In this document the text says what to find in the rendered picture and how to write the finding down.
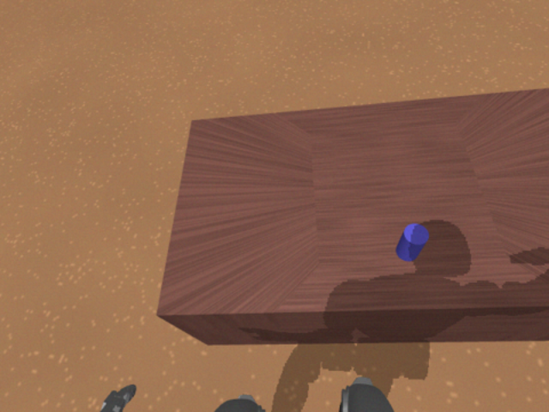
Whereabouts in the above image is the can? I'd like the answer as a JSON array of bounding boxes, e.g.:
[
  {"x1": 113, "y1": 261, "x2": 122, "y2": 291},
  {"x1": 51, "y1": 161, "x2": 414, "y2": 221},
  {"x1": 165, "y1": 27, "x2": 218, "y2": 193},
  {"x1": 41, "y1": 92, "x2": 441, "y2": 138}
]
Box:
[{"x1": 395, "y1": 223, "x2": 429, "y2": 262}]

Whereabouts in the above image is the left robot hand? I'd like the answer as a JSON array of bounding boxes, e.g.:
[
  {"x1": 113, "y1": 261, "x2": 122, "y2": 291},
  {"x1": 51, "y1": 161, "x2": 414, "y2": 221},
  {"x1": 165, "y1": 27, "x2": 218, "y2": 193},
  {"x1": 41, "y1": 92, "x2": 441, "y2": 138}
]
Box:
[{"x1": 100, "y1": 385, "x2": 136, "y2": 412}]

